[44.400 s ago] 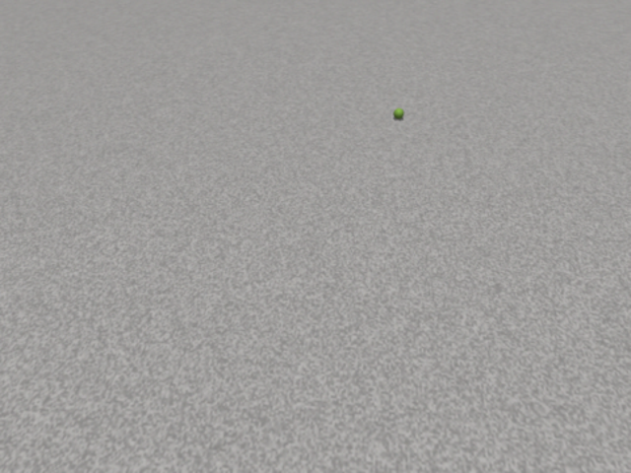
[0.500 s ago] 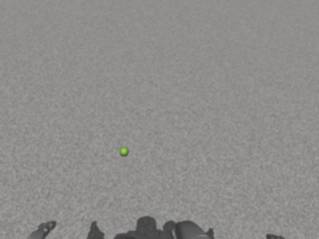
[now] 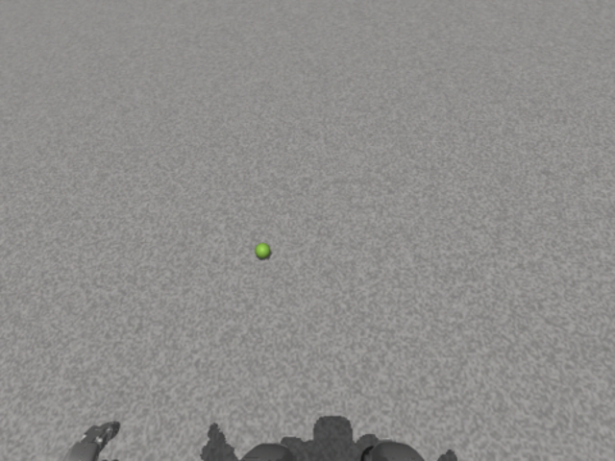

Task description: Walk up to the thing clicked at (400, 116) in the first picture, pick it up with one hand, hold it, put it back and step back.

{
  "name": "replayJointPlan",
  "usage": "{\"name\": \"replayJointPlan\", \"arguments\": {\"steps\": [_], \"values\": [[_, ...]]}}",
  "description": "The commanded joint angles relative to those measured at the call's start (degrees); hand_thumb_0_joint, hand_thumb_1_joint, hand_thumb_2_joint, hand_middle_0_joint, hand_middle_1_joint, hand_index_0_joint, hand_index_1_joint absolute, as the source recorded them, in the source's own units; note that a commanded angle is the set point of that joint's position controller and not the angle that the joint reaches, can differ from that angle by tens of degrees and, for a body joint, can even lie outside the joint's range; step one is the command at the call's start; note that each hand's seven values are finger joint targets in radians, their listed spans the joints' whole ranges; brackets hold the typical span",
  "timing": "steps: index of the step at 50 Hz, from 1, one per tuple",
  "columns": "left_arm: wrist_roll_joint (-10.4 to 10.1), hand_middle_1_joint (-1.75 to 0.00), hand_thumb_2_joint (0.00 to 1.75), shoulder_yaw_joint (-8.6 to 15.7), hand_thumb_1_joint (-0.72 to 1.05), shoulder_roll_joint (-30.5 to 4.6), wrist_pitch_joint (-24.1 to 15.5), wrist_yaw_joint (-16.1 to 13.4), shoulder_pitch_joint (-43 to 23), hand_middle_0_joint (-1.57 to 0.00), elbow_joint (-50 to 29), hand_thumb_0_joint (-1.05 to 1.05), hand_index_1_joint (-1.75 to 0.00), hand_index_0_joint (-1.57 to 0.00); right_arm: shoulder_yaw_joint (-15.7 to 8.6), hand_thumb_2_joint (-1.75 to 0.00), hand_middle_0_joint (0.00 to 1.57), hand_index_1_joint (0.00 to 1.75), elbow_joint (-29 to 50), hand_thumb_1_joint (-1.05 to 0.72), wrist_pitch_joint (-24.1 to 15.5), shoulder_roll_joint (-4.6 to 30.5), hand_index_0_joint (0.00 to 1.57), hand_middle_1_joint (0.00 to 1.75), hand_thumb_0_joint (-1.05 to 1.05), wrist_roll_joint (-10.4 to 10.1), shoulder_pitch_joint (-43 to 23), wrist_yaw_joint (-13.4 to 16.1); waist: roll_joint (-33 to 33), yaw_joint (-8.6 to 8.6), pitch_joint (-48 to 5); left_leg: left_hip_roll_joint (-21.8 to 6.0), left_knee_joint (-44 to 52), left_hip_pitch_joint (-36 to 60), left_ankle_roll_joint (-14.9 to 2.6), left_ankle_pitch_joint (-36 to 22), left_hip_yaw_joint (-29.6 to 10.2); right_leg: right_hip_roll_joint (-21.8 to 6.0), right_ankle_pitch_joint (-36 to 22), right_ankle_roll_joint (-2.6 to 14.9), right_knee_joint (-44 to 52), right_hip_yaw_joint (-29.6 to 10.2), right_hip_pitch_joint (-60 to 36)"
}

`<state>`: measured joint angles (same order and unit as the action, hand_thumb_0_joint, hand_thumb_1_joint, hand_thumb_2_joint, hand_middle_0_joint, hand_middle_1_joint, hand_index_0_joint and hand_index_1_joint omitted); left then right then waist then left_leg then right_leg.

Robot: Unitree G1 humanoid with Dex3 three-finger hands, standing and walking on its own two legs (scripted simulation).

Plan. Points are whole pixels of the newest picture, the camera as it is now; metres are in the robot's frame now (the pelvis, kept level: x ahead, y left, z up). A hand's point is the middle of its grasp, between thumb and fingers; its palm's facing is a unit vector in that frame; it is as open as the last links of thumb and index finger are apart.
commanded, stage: step back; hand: left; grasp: from above
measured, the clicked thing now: (262, 250) +0.85 +0.24 -0.73
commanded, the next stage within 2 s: stand in 1.56 s
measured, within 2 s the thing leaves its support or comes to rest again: neither
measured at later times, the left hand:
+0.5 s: hand out of the picture -0.13 +0.25 -0.15, palm faces -0.05 -0.91 -0.40, open 7.4 cm
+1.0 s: hand out of the picture -0.14 +0.26 -0.13, palm faces -0.02 -0.92 -0.40, open 7.4 cm
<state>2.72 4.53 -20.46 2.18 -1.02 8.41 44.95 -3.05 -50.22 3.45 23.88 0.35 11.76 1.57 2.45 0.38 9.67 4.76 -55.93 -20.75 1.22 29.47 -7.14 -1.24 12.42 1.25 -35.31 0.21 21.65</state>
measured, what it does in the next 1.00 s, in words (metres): walks backwards: left foot, then right foot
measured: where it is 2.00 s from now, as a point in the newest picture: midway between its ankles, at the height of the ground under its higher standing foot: outside the picture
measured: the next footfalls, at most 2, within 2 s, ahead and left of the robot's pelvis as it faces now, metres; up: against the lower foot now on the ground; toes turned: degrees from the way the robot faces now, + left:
left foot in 0.08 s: -0.02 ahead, +0.13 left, +0.00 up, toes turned -2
right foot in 0.42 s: -0.18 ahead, -0.13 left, +0.00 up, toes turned -1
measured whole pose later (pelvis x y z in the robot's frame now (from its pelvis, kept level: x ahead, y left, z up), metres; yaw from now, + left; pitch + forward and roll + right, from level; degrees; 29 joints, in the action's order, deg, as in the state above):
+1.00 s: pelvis -0.22 -0.02 +0.01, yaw +0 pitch -3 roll +1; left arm 1.7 4.7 -23.4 -0.8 1.8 12.7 55.2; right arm -3.7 -54.5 -0.8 21.2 2.2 14.8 -1.7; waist -0.8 -0.9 3.7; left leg 0.2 -30.1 -11.0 -0.3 16.8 -2.1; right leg -1.1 23.4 1.3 -39.2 0.9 18.6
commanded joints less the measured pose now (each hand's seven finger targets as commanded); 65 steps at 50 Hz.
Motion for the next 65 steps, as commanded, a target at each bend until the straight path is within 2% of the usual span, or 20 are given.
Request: {"name": "replayJointPlan", "arguments": {"steps": [1,4,6,7,10,19,22,23,27,32,35,36,38,40,51,53,54,55,58,65], "values": [[-0.84,-0.3,0.9,3.77,0.9,-14.25,-0.48,-1.6,1.44,-0.2,-4.24,0.0,-0.3,-0.2,-2.38,-0.9,0.2,0.3,4.26,-0.9,-2.38,7.78,0.2,0.3,0.0,0.86,2.15,0.2,-15.66,1.67,-15.71,-3.52,20.95,-1.03,-1.12,-2.95,4.64,-12.88,-23.66,9.07,3.24,-13.18,-21.27],[-1.57,-0.3,0.9,2.45,0.9,-13.4,0.65,-0.83,-0.17,-0.2,-5.1,0.0,-0.3,-0.2,-3.82,-0.9,0.2,0.3,2.19,-0.9,-2.22,10.25,0.2,0.3,0.0,1.61,5.62,-0.05,-8.15,-0.3,-15.26,-6.21,32.95,11.43,-4.08,-17.22,0.62,-8.42,-9.81,3.85,-2.02,-10.43,-6.08],[-2.22,-0.3,0.9,3.24,0.9,-13.43,0.54,-1.43,-4.52,-0.2,-5.59,0.0,-0.3,-0.2,-5.29,-0.9,0.2,0.3,4.62,-0.9,-1.66,20.62,0.2,0.3,0.0,2.04,-0.01,-0.86,13.14,-3.23,-11.37,-27.4,40.02,0.31,-18.62,-21.64,-25.13,5.69,25.03,-1.08,-24.99,-3.65,3.02],[-1.42,-0.3,0.9,3.71,0.9,-14.98,0.69,-1.61,-5.74,-0.2,-4.96,0.0,-0.3,-0.2,-5.45,-0.9,0.2,0.3,5.33,-0.9,-2.41,20.13,0.2,0.3,0.0,2.39,-4.11,-0.47,11.1,-2.57,-7.36,-30.11,42.01,-7.96,-20.99,-18.89,-28.49,4.19,24.78,-0.78,-34.49,-10.9,0.17],[-2.7,-0.3,0.9,3.49,0.9,-13.36,1.0,-0.55,2.08,-0.2,-0.85,0.0,-0.3,-0.2,-2.88,-0.9,0.2,0.3,6.64,-0.9,-2.62,12.18,0.2,0.3,0.0,2.96,-10.43,-0.07,4.22,3.36,-6.73,-18.12,36.0,-2.89,-13.89,-26.67,-6.51,7.24,15.33,-0.06,-39.88,-10.76,2.21],[-1.4,-0.3,0.9,2.07,0.9,-10.44,-2.93,-0.32,8.01,-0.2,3.93,0.0,-0.3,-0.2,-3.62,-0.9,0.2,0.3,4.19,-0.9,-0.68,13.1,0.2,0.3,0.0,1.45,-3.53,-0.89,8.82,0.19,-16.57,-15.8,23.17,17.02,-11.81,-25.88,-2.42,3.04,8.01,-1.07,15.97,0.74,-9.05],[0.23,-0.3,0.9,4.42,0.9,-19.41,-3.77,-0.5,7.64,-0.2,4.78,0.0,-0.3,-0.2,-1.22,-0.9,0.2,0.3,6.06,-0.9,-0.77,5.98,0.2,0.3,0.0,0.9,-3.42,-1.07,-13.18,0.36,-11.15,-1.72,9.21,-14.27,-2.77,1.18,2.45,-12.59,8.39,4.68,17.39,-27.54,-18.42],[0.55,-0.3,0.9,4.93,0.9,-23.4,-3.62,-0.72,3.42,-0.2,2.85,0.0,-0.3,-0.2,-2.59,-0.9,0.2,0.3,6.17,-0.9,-0.71,8.92,0.2,0.3,0.0,1.09,-8.5,-0.18,-13.2,3.88,-8.5,-4.0,3.07,-6.29,-0.98,4.15,-4.22,-22.64,12.28,13.61,19.9,-34.97,-1.17],[-0.34,-0.3,0.9,2.92,0.9,-14.98,-4.35,-0.72,-3.16,-0.2,2.63,0.0,-0.3,-0.2,-2.29,-0.9,0.2,0.3,1.8,-0.9,-1.68,8.23,0.2,0.3,0.0,0.1,-3.93,-0.92,-8.51,-1.53,-4.93,-0.24,-2.39,-4.3,-0.92,-6.28,-2.02,-10.37,-4.39,8.02,13.88,-12.37,-3.6],[0.16,-0.3,0.9,3.82,0.9,-16.44,-4.66,-0.03,4.8,-0.2,4.14,0.0,-0.3,-0.2,-1.85,-0.9,0.2,0.3,2.28,-0.9,-3.74,7.58,0.2,0.3,0.0,1.42,-6.46,-1.76,-13.52,3.78,-6.79,-3.9,16.58,-5.39,-0.12,-0.85,3.79,-11.72,8.83,8.93,14.18,-15.16,-15.05],[-0.66,-0.3,0.9,2.87,0.9,-16.39,-3.6,0.54,2.8,-0.2,3.69,0.0,-0.3,-0.2,-2.84,-0.9,0.2,0.3,-0.47,-0.9,-5.11,7.17,0.2,0.3,0.0,1.6,-1.03,-1.91,-11.5,0.51,-9.11,-2.64,35.2,8.45,-1.59,-8.31,7.4,-11.1,4.99,7.63,7.94,-12.09,-10.98],[-0.68,-0.3,0.9,1.73,0.9,-13.63,-3.46,0.63,3.4,-0.2,3.25,0.0,-0.3,-0.2,-3.79,-0.9,0.2,0.3,-1.23,-0.9,-5.51,8.39,0.2,0.3,0.0,1.95,0.17,-1.68,-8.04,-0.07,-10.23,-3.63,36.66,15.92,-2.74,-12.47,3.1,-8.89,2.06,5.12,3.17,-9.7,-5.76],[-1.88,-0.3,0.9,0.85,0.9,-9.76,-3.6,0.66,1.66,-0.2,2.91,0.0,-0.3,-0.2,-5.57,-0.9,0.2,0.3,-1.3,-0.9,-5.82,16.11,0.2,0.3,0.0,2.2,2.08,-1.63,7.81,-1.5,-10.03,-21.47,42.14,22.06,-12.24,4.94,-25.2,2.43,16.83,0.21,-12.09,2.79,12.29],[-1.18,-0.3,0.9,2.61,0.9,-16.12,-4.06,0.75,-1.16,-0.2,3.45,0.0,-0.3,-0.2,-5.85,-0.9,0.2,0.3,-1.01,-0.9,-5.69,16.83,0.2,0.3,0.0,1.82,1.33,-2.08,3.71,-2.15,-4.13,-24.71,43.59,8.71,-17.73,10.3,-25.66,-1.72,21.21,0.76,-18.09,-3.88,6.87],[-0.75,-0.3,0.9,2.96,0.9,-11.95,-5.78,0.91,9.98,-0.2,9.37,0.0,-0.3,-0.2,-2.72,-0.9,0.2,0.3,1.21,-0.9,-4.18,8.18,0.2,0.3,0.0,0.97,-3.27,-2.48,2.53,3.88,-8.78,-10.53,25.01,-4.52,-7.0,-2.64,-0.65,2.63,3.12,0.24,10.33,2.69,-21.17],[0.24,-0.3,0.9,4.79,0.9,-19.53,-6.39,-0.03,11.65,-0.2,8.38,0.0,-0.3,-0.2,-0.84,-0.9,0.2,0.3,2.56,-0.9,-4.05,2.63,0.2,0.3,0.0,0.77,-1.79,-1.73,-14.16,5.0,-8.13,1.26,3.7,-18.12,-1.96,4.12,1.73,-18.08,22.14,5.61,24.21,-31.62,-22.61],[0.14,-0.3,0.9,4.95,0.9,-21.18,-6.14,0.04,5.85,-0.2,6.7,0.0,-0.3,-0.2,-2.52,-0.9,0.2,0.3,0.83,-0.9,-3.66,8.32,0.2,0.3,0.0,1.13,-0.75,-1.03,-8.42,3.45,-5.72,-3.15,-0.01,-12.69,-2.04,3.15,-2.91,-23.19,30.6,10.26,25.41,-35.29,-12.28],[-0.19,-0.3,0.9,4.84,0.9,-20.52,-6.18,0.2,3.06,-0.2,5.62,0.0,-0.3,-0.2,-3.18,-0.9,0.2,0.3,-0.26,-0.9,-3.94,10.41,0.2,0.3,0.0,0.93,1.38,-1.0,-8.46,2.03,-3.42,-5.19,-1.15,-11.58,-2.1,2.39,-2.23,-23.72,27.5,13.72,24.23,-34.92,-9.97],[-1.33,-0.3,0.9,2.95,0.9,-15.03,-7.05,0.01,1.71,-0.2,5.59,0.0,-0.3,-0.2,-2.45,-0.9,0.2,0.3,-2.95,-0.9,-4.25,8.5,0.2,0.3,0.0,0.63,3.11,-1.45,-5.99,0.23,-4.51,-5.17,1.67,-7.36,-1.63,-5.6,-2.85,-13.33,5.74,6.78,20.42,-15.8,-10.25],[-1.49,-0.3,0.9,2.4,0.9,-14.85,-6.52,-0.23,3.03,-0.2,6.25,0.0,-0.3,-0.2,-1.64,-0.9,0.2,0.3,-2.83,-0.9,-3.77,6.26,0.2,0.3,0.0,1.11,0.46,-1.53,-11.38,1.41,-7.83,-5.35,14.46,0.06,-1.11,-7.83,4.79,-12.71,-25.03,7.02,11.99,-6.59,-11.64]]}}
